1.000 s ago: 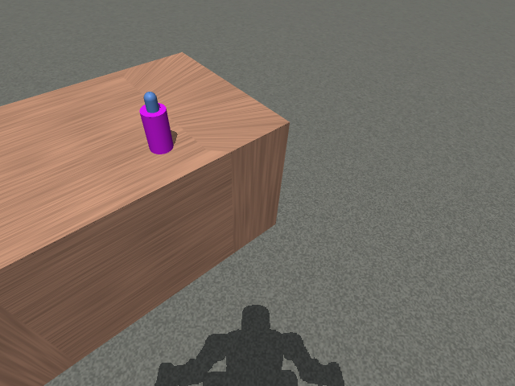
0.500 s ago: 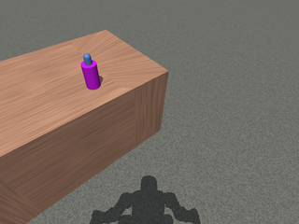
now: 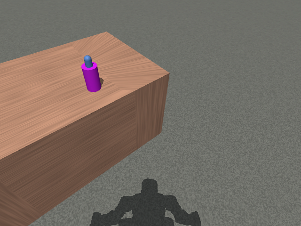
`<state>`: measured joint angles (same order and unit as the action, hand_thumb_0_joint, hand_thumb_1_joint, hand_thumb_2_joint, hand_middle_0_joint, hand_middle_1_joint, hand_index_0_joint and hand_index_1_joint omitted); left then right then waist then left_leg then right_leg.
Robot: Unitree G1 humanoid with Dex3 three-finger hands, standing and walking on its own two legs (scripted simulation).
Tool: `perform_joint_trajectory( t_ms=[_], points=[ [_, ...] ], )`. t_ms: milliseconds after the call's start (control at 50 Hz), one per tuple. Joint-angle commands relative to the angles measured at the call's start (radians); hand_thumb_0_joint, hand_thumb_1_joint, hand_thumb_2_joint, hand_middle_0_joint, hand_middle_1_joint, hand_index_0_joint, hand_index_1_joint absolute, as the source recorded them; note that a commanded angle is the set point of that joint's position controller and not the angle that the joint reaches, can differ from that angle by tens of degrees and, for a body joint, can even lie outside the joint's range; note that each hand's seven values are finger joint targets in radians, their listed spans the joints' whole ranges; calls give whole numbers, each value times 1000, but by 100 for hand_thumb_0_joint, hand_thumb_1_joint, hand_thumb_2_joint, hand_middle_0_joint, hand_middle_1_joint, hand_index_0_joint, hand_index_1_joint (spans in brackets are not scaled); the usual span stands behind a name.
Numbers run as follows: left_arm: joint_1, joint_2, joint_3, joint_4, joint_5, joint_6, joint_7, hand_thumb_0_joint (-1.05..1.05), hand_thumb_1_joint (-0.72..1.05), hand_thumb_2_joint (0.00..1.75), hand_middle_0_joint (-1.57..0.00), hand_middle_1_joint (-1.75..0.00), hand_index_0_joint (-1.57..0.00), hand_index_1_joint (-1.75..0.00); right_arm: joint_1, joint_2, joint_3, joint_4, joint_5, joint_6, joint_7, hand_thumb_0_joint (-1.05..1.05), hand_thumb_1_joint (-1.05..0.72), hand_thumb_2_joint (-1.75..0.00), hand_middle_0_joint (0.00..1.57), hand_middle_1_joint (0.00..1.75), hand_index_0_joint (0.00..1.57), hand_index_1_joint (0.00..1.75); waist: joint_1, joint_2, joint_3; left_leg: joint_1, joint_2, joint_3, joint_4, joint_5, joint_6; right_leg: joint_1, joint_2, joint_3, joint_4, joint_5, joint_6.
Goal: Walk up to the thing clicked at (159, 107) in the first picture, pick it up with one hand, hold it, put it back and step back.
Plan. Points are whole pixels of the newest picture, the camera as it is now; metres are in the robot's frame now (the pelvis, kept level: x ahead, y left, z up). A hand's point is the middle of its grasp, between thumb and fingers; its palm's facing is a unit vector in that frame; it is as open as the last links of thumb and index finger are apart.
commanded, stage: stand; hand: right
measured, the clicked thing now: (90, 72) +0.85 +0.27 -0.09
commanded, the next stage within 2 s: walk up in 0.12 s
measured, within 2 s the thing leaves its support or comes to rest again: neither
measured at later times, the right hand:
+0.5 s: hand (211, 218) +0.20 -0.20 -0.15, palm faces -0.21 +0.86 -0.46, open 7.4 cm
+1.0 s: hand (180, 151) +0.45 -0.14 -0.17, palm faces -0.47 +0.77 -0.42, open 7.4 cm
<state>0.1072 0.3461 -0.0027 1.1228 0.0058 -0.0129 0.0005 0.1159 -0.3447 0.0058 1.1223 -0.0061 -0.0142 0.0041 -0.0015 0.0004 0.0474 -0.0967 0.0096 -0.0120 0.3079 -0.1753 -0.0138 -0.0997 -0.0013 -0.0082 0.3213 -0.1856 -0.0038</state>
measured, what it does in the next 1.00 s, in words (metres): walks ahead, turning left: left foot, then right foot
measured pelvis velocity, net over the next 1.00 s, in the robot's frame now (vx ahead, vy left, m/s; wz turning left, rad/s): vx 0.26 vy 0.08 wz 0.49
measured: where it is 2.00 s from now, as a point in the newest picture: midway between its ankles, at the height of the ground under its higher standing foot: outside the picture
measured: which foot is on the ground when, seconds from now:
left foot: down 0.00-0.16, up 0.18-0.44, down 0.46-0.92, up 0.94-1.00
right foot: down 0.00-0.48, up 0.50-0.88, down 0.90-1.00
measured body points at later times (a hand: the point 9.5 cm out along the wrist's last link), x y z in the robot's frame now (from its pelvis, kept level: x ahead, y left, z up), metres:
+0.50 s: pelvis +0.07 +0.08 -0.04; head +0.07 +0.12 +0.41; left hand +0.05 +0.43 -0.17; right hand +0.21 -0.24 -0.12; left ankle +0.12 +0.24 -0.75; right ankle +0.00 -0.11 -0.73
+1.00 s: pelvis +0.26 +0.08 -0.03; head +0.28 +0.08 +0.42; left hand +0.17 +0.40 -0.12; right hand +0.47 -0.18 -0.14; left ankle +0.15 +0.20 -0.69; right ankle +0.35 -0.01 -0.75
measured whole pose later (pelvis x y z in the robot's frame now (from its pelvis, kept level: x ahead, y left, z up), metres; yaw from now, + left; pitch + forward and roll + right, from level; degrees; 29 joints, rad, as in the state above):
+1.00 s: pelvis +0.26 +0.08 -0.03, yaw +28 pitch -2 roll +1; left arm 0.29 0.41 0.10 0.80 0.04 -0.04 -0.07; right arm 0.37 -0.43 -0.06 0.82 -0.01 -0.05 -0.02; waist 0.04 0.01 0.06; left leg -0.39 0.00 -0.07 1.09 -0.50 0.03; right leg -0.34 -0.08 -0.10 0.72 -0.34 -0.01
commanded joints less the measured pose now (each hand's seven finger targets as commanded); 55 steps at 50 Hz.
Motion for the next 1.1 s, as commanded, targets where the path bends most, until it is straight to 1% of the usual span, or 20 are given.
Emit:
perform_joint_trajectory(
  t_ms=[0,80,100,140,180,320,420,440,460,480,500,580,780,860,880,900,920,940,1000,1080],
  points=[
    [-30,214,39,-60,3,-19,9,0,90,90,-20,-30,-20,-30,-44,-216,-41,-59,-1,-19,-16,0,-90,-90,20,30,20,30,7,2,-73,14,119,-90,-37,141,36,9,-126,94,-51,134,-24],
    [-33,221,39,-57,1,-20,9,0,90,90,-20,-30,-20,-30,-33,-209,-37,-56,-2,-18,-15,0,-90,-90,20,30,20,30,3,-8,-61,8,116,-90,-44,136,34,6,-127,96,-54,126,-23],
    [26,336,128,-118,6,-36,-3,0,90,90,-20,-30,-20,-30,12,-299,-101,-136,-7,-4,16,0,-90,-90,20,30,20,30,50,-4,-105,-211,51,-152,90,-174,100,182,-81,31,47,-279,-39],
    [124,371,164,-113,31,-39,-1,0,90,90,-20,-30,-20,-30,-97,-236,-92,-212,-20,16,36,0,-90,-90,20,30,20,30,118,-184,-3,-579,-14,-9,382,-245,53,308,-314,267,-140,-492,-136],
    [77,340,167,-185,36,-45,-2,0,90,90,-20,-30,-20,-30,-88,-249,-110,-253,-40,24,53,0,-90,-90,20,30,20,30,96,-142,42,-594,82,-35,606,-258,34,130,-483,340,-216,-458,-239],
    [-20,327,169,-302,43,-66,-29,0,90,90,-20,-30,-20,-30,79,-225,-138,-282,-25,13,102,0,-90,-90,20,30,20,30,14,-143,57,-371,147,-4,417,-128,7,-18,-320,-42,-107,-215,-169],
    [13,278,154,-340,54,-38,-44,0,90,90,-20,-30,-20,-30,342,-284,-186,-215,-15,-9,71,0,-90,-90,20,30,20,30,-95,54,-84,119,-17,163,334,-84,25,-291,-202,-179,379,-237,-105],
    [65,222,137,-343,51,-28,-47,0,90,90,-20,-30,-20,-30,436,-341,-204,-202,-19,-14,53,0,-90,-90,20,30,20,30,-143,208,-99,239,10,50,285,-196,76,-433,-152,-194,658,-247,-81],
    [77,152,113,-368,42,-25,-56,0,90,90,-20,-30,-20,-30,492,-410,-211,-217,-27,-18,36,0,-90,-90,20,30,20,30,-160,418,-44,212,183,-335,74,-481,152,-610,-35,-173,912,-486,-49],
    [64,203,114,-400,30,-28,-55,0,90,90,-20,-30,-20,-30,404,-467,-205,-271,-17,-31,35,0,-90,-90,20,30,20,30,-116,339,-56,70,361,-832,-164,-610,258,-614,-1,-8,955,-466,-43],
    [28,298,131,-394,33,-26,-51,0,90,90,-20,-30,-20,-30,307,-485,-206,-302,7,-34,33,0,-90,-90,20,30,20,30,-81,192,4,-37,430,-927,-210,-654,315,-584,-75,76,949,-405,-38],
    [208,293,142,-293,4,-14,-55,0,90,90,-20,-30,-20,-30,210,-359,-155,-353,1,-66,13,0,-90,-90,20,30,20,30,32,126,0,-140,229,-384,-21,-323,214,-442,-147,61,785,-188,-35],
    [101,257,166,-401,32,-9,-85,0,90,90,-20,-30,-20,-30,291,-360,-160,-405,-16,-98,-14,0,-90,-90,20,30,20,30,6,111,29,-255,203,-297,55,-175,224,-311,-102,9,453,-75,-23],
    [277,265,183,-365,35,-36,-69,0,90,90,-20,-30,-20,-30,264,-285,-130,-426,-16,-84,-26,0,-90,-90,20,30,20,30,106,20,-39,-366,104,-182,381,46,145,9,-28,-44,253,-114,-50],
    [363,328,201,-358,50,-48,-59,0,90,90,-20,-30,-20,-30,287,-220,-110,-433,-6,-81,-28,0,-90,-90,20,30,20,30,148,-196,-64,-449,7,-91,686,-5,107,69,-164,169,95,-299,-81],
    [331,380,199,-381,45,-60,-51,0,90,90,-20,-30,-20,-30,336,-163,-89,-433,2,-77,-36,0,-90,-90,20,30,20,30,100,-337,-16,-623,-107,-29,839,-358,66,79,-369,485,-50,-350,-113],
    [232,403,193,-407,36,-53,-52,0,90,90,-20,-30,-20,-30,343,-244,-108,-418,-4,-72,-51,0,-90,-90,20,30,20,30,62,-290,-17,-628,-35,-32,930,-388,54,34,-463,636,-107,-329,-215],
    [184,395,189,-420,23,-47,-51,0,90,90,-20,-30,-20,-30,324,-291,-117,-404,-9,-77,-54,0,-90,-90,20,30,20,30,38,-240,30,-615,25,-41,951,-351,53,-49,-475,634,-116,-267,-256],
    [216,292,148,-391,10,-60,-32,0,90,90,-20,-30,-20,-30,313,-258,-113,-362,9,-75,-24,0,-90,-90,20,30,20,30,26,-127,66,-516,38,-46,826,-211,58,-84,-281,174,31,213,-153],
    [281,287,131,-383,10,-68,-11,0,90,90,-20,-30,-20,-30,232,-200,-98,-394,5,-52,-3,0,-90,-90,20,30,20,30,51,-165,15,-480,-7,-6,648,-161,36,2,-267,25,133,711,-176]
  ],
)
